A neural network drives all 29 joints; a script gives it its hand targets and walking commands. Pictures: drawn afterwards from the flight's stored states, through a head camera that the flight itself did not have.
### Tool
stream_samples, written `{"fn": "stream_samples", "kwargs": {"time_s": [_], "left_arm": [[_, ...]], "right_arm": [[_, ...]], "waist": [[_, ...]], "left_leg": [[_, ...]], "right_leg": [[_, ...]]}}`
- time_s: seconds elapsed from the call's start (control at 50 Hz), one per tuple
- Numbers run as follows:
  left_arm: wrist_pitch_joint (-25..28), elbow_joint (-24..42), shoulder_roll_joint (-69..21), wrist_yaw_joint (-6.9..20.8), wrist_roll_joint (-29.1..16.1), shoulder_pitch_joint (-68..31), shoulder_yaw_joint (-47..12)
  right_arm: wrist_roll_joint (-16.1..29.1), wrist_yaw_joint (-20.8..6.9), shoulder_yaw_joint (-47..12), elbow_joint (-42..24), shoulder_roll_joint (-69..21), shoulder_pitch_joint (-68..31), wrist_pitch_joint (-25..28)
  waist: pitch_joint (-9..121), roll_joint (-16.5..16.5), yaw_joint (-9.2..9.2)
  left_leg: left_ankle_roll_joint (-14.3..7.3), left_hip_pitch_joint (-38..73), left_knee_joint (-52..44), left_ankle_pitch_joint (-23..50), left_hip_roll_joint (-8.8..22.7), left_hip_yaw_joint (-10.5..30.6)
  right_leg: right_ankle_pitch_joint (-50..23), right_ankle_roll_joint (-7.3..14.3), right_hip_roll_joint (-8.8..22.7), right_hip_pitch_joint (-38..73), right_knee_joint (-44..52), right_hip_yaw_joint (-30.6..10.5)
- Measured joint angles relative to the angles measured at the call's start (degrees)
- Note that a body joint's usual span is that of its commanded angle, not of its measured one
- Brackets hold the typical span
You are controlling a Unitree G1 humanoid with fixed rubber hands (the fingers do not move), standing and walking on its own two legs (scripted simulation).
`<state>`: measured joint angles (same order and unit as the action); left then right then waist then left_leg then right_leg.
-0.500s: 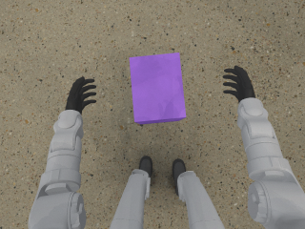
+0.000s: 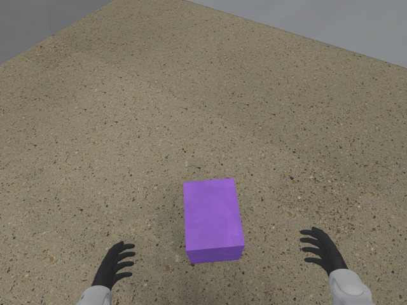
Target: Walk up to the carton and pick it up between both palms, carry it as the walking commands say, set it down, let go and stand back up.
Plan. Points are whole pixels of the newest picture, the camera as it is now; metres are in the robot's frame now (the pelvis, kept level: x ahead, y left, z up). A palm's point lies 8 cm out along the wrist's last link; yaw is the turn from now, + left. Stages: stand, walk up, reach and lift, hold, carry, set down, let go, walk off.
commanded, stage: let go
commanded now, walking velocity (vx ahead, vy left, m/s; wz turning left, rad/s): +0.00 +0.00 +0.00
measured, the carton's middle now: (212, 222) +0.47 +0.02 -0.63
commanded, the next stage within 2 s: stand in 0.50 s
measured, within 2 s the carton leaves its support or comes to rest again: neither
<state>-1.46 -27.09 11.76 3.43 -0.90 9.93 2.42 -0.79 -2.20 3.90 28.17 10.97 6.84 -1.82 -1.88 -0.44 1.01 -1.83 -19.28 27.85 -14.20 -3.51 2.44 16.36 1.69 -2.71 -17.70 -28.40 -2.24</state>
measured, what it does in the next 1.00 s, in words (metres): stands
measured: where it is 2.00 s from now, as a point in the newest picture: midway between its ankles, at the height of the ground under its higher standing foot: outside the picture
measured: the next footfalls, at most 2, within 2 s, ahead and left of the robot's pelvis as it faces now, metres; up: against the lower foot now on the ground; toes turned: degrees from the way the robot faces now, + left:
none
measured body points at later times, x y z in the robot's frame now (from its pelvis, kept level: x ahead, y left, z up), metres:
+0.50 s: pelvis +0.00 +0.00 +0.00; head +0.00 +0.00 +0.45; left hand +0.17 +0.23 -0.07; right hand +0.17 -0.24 -0.07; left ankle -0.01 +0.10 -0.74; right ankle -0.03 -0.10 -0.74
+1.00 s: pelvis +0.01 +0.01 +0.00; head +0.00 +0.02 +0.45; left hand +0.14 +0.29 -0.11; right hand +0.13 -0.28 -0.10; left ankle -0.01 +0.10 -0.74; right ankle -0.03 -0.10 -0.74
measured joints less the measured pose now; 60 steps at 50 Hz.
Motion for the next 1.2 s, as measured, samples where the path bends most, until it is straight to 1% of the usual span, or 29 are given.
{"fn": "stream_samples", "kwargs": {"time_s": [0.08,0.18,0.36,0.5,0.56,0.62,0.72,0.9,1.2], "left_arm": [[-1.2,1.0,0.0,0.3,0.2,3.0,-0.3],[-3.3,1.6,0.1,0.5,0.8,3.7,0.0],[-6.2,2.2,0.1,0.6,1.2,3.0,0.0],[-9.9,3.3,0.3,-0.7,1.5,2.6,-0.7],[-5.9,-1.7,1.5,-2.2,1.1,1.9,-0.1],[-2.1,-6.2,3.1,-3.2,1.5,2.0,1.4],[1.0,-10.8,5.1,-4.1,1.8,2.6,2.7],[1.9,-15.4,5.6,-5.0,1.7,2.6,1.6],[2.3,-21.4,5.8,-5.5,1.5,1.8,0.1]], "right_arm": [[0.2,-0.6,-0.9,-1.7,0.6,3.8,-1.1],[0.3,-1.4,-1.8,-2.8,1.2,5.8,-3.2],[0.4,-1.5,-2.0,-3.3,1.2,5.5,-5.8],[1.2,-0.2,-2.3,-1.7,1.2,5.2,-5.6],[0.2,1.1,-1.9,3.6,1.9,4.8,-2.6],[-0.3,2.0,-0.6,7.9,3.3,4.9,0.1],[-0.4,3.0,0.7,12.0,5.7,5.2,2.5],[-0.2,3.7,-0.1,16.1,6.3,4.9,3.1],[0.3,4.1,-1.5,21.4,6.0,4.0,3.3]], "waist": [[-1.6,0.1,-0.77],[-3.3,0.6,-1.39],[-4.7,0.8,-1.28],[-4.6,0.6,-1.06],[-1.3,0.8,-1.02],[0.8,1.0,-1.09],[1.7,1.3,-1.26],[1.4,1.2,-1.42],[1.0,1.1,-1.27]], "left_leg": [[0.0,6.4,-1.9,-0.1,0.1,-0.1],[0.2,11.3,-2.4,-0.6,0.2,-0.1],[0.2,15.0,-2.1,-1.3,0.5,-0.1],[0.1,15.6,-1.0,-1.8,0.4,-0.1],[0.1,12.5,0.7,-2.5,0.5,-0.1],[0.0,10.7,1.3,-2.9,0.7,-0.2],[0.0,9.6,0.9,-2.7,0.9,-0.4],[-0.4,9.6,0.1,-2.2,0.7,-0.8],[-0.8,10.9,-2.3,-0.5,0.3,-1.1]], "right_leg": [[0.1,0.2,0.0,6.2,1.7,-0.1],[0.6,0.4,-0.1,11.2,2.3,0.0],[1.1,0.6,-0.2,15.0,2.3,0.2],[1.4,0.5,-0.1,15.9,1.8,0.4],[1.9,0.3,-0.2,13.0,0.5,0.6],[1.9,0.3,-0.4,11.4,0.5,0.6],[1.3,0.1,-0.5,10.5,1.4,0.4],[0.8,-0.4,-0.2,10.5,2.3,0.0],[-0.7,-0.9,0.4,11.6,4.1,-0.2]]}}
